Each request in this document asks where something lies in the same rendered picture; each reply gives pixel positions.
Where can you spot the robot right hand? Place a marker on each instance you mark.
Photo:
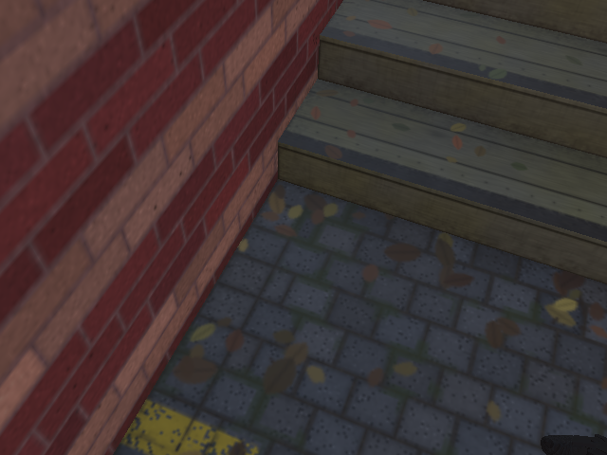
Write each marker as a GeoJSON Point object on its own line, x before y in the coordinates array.
{"type": "Point", "coordinates": [574, 445]}

